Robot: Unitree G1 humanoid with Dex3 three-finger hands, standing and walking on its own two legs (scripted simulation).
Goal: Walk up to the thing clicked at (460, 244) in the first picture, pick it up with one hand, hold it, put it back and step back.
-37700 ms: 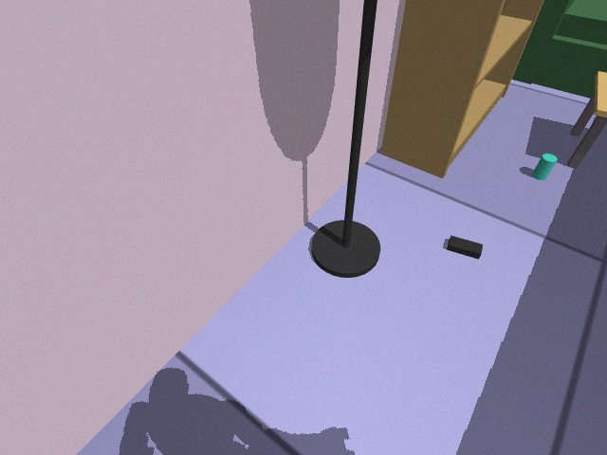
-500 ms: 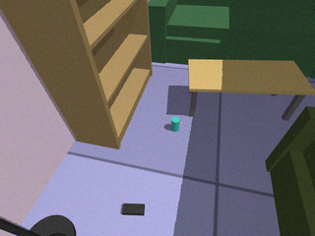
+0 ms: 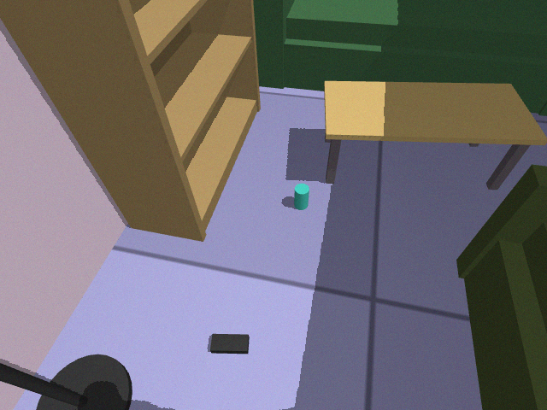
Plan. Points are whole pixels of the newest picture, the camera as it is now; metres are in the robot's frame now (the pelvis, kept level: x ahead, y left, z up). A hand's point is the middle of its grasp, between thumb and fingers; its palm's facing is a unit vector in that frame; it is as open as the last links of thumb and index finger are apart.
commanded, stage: step back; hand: left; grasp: from above
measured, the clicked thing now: (230, 343) +0.45 +0.19 -0.76
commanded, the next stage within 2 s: none
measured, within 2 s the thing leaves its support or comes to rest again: neither
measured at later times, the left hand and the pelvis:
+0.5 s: hand out of the picture +0.05 +0.31 -0.18, palm faces -0.11 -0.92 -0.37, open 7.3 cm; pelvis -0.08 +0.05 -0.01, yaw -4 degrees
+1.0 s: hand out of the picture -0.07 +0.30 -0.16, palm faces -0.03 -0.92 -0.39, open 7.3 cm; pelvis -0.22 +0.04 -0.02, yaw +0 degrees
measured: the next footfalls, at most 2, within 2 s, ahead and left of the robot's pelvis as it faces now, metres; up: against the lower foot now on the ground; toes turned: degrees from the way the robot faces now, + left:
right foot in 0.62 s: -0.10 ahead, -0.09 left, +0.00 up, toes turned -2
left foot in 0.98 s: -0.19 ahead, +0.15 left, +0.00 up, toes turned -3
